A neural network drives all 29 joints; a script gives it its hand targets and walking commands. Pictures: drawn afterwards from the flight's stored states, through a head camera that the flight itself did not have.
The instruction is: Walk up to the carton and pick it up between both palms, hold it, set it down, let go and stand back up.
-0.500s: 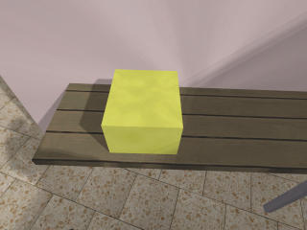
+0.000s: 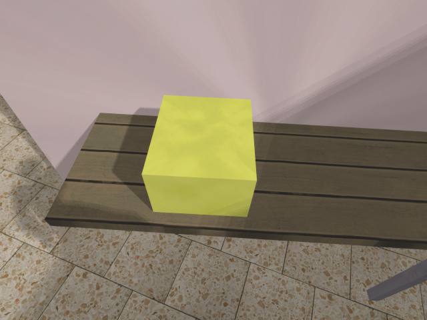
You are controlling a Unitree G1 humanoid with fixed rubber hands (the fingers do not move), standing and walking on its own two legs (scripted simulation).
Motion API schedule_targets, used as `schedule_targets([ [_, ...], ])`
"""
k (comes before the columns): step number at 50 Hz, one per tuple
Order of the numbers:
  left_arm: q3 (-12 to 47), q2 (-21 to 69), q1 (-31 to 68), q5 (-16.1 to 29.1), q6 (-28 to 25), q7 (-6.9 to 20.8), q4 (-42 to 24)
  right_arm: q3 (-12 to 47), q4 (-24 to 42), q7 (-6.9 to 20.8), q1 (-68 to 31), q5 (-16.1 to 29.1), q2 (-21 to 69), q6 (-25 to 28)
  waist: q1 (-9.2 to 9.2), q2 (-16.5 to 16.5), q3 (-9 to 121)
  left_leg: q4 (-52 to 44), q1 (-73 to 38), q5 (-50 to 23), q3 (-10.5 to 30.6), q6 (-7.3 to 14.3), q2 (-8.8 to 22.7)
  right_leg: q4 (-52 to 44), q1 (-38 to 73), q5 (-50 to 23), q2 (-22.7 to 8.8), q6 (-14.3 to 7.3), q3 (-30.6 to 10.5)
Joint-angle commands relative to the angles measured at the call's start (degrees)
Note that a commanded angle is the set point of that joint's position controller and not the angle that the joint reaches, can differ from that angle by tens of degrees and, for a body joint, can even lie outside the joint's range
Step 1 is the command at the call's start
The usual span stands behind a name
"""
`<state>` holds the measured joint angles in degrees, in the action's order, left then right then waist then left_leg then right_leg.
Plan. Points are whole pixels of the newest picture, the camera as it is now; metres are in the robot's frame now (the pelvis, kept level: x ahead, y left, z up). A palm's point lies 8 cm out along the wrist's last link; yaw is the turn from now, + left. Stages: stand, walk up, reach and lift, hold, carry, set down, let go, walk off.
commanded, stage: reach and lift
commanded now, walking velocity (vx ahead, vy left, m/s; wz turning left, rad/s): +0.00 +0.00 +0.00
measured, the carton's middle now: (203, 153) +0.49 +0.04 -0.02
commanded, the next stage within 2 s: none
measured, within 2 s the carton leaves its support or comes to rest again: neither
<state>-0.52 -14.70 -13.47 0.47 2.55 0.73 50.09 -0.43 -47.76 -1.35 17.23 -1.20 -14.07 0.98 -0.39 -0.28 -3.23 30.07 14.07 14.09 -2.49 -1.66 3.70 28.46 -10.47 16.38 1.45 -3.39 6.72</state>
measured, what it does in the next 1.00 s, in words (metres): stands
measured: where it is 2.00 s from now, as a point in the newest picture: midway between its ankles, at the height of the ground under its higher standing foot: outside the picture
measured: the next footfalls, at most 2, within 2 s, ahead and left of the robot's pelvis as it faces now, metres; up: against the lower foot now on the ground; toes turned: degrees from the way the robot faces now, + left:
none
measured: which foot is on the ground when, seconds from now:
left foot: down 0.00-1.00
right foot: down 0.00-1.00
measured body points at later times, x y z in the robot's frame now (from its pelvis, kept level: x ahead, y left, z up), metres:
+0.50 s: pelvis -0.01 +0.01 +0.00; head -0.01 +0.03 +0.45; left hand +0.14 +0.25 -0.11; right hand +0.11 -0.24 -0.08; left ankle +0.02 +0.14 -0.74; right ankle -0.01 -0.08 -0.74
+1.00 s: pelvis +0.00 +0.03 +0.01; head -0.01 +0.05 +0.46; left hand +0.18 +0.25 -0.06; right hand +0.16 -0.21 -0.04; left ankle +0.02 +0.14 -0.74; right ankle -0.01 -0.08 -0.74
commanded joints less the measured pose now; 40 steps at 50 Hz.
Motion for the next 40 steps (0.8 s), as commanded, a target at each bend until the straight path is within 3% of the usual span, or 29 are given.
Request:
schedule_targets([
  [1, -4.4, -10.6, 26.4, 0.5, 17.1, -2.8, -23.0, -8.3, 5.6, 3.7, -27.6, -5.2, -3.7, 4.3, 2.78, -4.2, -0.4, 6.4, 10.2, 11.3, -2.2, 1.1, -1.4, 2.7, -14.5, 16.2, -5.4, 2.0, -6.7],
  [4, -3.4, -7.9, 19.2, -0.4, 23.0, -1.5, -27.9, -7.2, 8.2, 3.7, -18.0, -1.5, -6.4, 1.5, 1.31, -3.4, 10.1, 8.9, 3.8, 4.2, -2.8, 0.1, -0.8, 2.2, -10.7, 1.1, -6.2, 3.2, -9.1],
  [5, -3.6, -7.6, 15.2, -0.8, 23.7, -1.2, -30.1, -6.4, 8.4, 3.1, -14.4, 0.0, -7.4, 1.6, 1.66, -2.8, 12.7, 8.5, 0.7, 0.5, -2.5, 0.4, -1.1, 3.4, -8.6, -9.9, -5.8, 3.5, -7.8],
  [6, -4.7, -7.7, 10.1, -1.8, 24.0, -0.7, -31.6, -5.6, 7.6, 2.6, -10.4, 1.9, -9.1, 2.1, 2.45, -2.1, 16.1, 9.0, -4.4, -8.9, -1.5, 0.3, -1.9, 5.8, -5.5, -26.2, -4.6, 3.8, -5.4],
  [7, -6.8, -6.8, 4.6, -3.2, 23.9, -0.2, -34.7, -4.7, 7.0, 2.7, -6.7, 4.7, -11.2, 2.9, 2.61, -0.9, 20.0, 8.4, -10.6, -18.2, -0.6, -0.4, -3.0, 5.7, -1.8, -35.1, -3.6, 4.0, -4.4],
  [8, -8.0, -6.1, 0.4, -4.1, 23.6, 0.0, -36.8, -3.7, 6.6, 3.0, -4.5, 6.9, -12.3, 3.7, 2.90, 1.0, 21.0, 6.5, -15.3, -23.2, 0.4, -1.0, -3.6, 4.2, -0.5, -37.8, -2.9, 3.8, -3.7],
  [10, -8.8, -4.6, -3.3, -5.1, 23.0, -0.1, -36.9, -2.0, 6.1, 3.4, -4.1, 8.3, -13.4, 5.0, 3.10, 2.3, 19.3, 3.9, -17.7, -25.1, 1.1, -0.9, -4.2, 2.4, 0.2, -40.5, -2.6, 3.5, -3.8],
  [13, -8.8, -5.0, -2.5, -6.2, 21.4, -0.4, -33.9, -0.7, 8.5, 2.6, -6.6, 6.7, -11.3, 6.3, 2.06, 0.6, 12.0, -0.5, -12.8, -17.2, -0.1, -0.3, -5.3, -0.4, 2.7, -34.3, -2.1, 4.0, -4.6],
  [16, -7.9, -6.1, 3.8, -4.9, 18.6, -1.2, -32.1, -1.5, 13.3, 2.4, -9.6, 3.4, -6.5, 7.1, -0.13, -1.2, 4.7, -4.0, -9.3, -7.7, -1.4, 0.9, -5.3, -4.9, -1.4, -18.1, -1.9, 4.3, -5.2],
  [18, -7.1, -6.1, 7.4, -3.0, 16.5, -2.0, -32.4, -2.3, 17.4, 2.9, -10.1, 2.0, -3.8, 6.7, -1.32, -1.0, 1.1, -6.1, -8.0, -3.1, -2.4, 1.7, -4.5, -7.8, -4.9, -6.7, -2.3, 3.7, -6.1],
  [21, -5.5, -5.3, 9.9, -1.0, 13.3, -3.3, -34.8, -2.6, 22.2, 3.9, -8.6, 1.9, -1.8, 5.9, -1.57, 0.4, -0.5, -8.0, -8.5, -0.1, -3.0, 2.1, -3.9, -10.3, -6.8, 0.5, -3.4, 2.8, -8.1],
  [25, -3.7, -4.6, 9.8, 0.9, 10.1, -4.3, -36.6, -3.8, 24.3, 4.0, -6.1, 1.7, -1.5, 5.7, -0.03, 1.8, 0.2, -9.3, -11.1, 1.7, -3.1, 1.9, -3.5, -11.5, -8.1, 2.2, -3.7, 2.0, -8.9],
  [29, -3.4, -5.0, 6.7, 2.4, 7.9, -4.0, -36.0, -5.0, 25.0, 3.2, -3.6, 0.8, -1.8, 6.2, 0.60, 0.9, 1.9, -10.6, -12.8, -0.3, -2.8, 1.7, -3.4, -11.9, -6.6, 0.2, -2.7, 2.1, -8.0],
  [40, -1.9, -3.6, 3.9, 4.1, 1.5, -4.9, -34.2, -5.5, 28.0, 3.9, -5.5, 1.6, -2.1, 7.8, -1.73, -1.1, 2.3, -13.9, -10.3, -2.7, -2.0, 0.8, -2.6, -12.8, -1.7, -0.2, -1.0, 1.7, -6.8],
])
